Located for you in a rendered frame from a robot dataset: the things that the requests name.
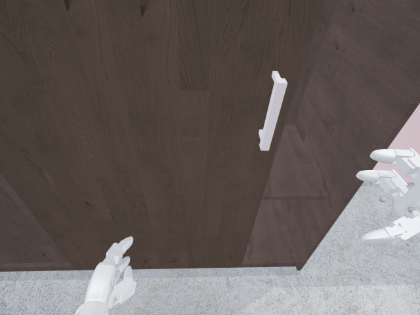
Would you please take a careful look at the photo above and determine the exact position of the right robot hand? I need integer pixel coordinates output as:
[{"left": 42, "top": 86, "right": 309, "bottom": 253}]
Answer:
[{"left": 356, "top": 148, "right": 420, "bottom": 247}]

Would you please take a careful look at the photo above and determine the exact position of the left robot hand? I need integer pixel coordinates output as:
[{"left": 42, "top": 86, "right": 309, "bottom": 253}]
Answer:
[{"left": 84, "top": 236, "right": 137, "bottom": 309}]

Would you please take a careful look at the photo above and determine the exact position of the wardrobe door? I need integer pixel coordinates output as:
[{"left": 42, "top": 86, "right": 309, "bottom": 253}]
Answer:
[
  {"left": 0, "top": 173, "right": 69, "bottom": 264},
  {"left": 0, "top": 0, "right": 324, "bottom": 270}
]

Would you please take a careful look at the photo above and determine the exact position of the left robot forearm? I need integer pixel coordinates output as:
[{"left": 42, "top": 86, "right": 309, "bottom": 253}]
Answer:
[{"left": 75, "top": 301, "right": 109, "bottom": 315}]

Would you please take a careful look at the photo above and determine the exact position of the handle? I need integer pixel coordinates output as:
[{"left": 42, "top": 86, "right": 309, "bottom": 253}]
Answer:
[{"left": 259, "top": 71, "right": 287, "bottom": 151}]

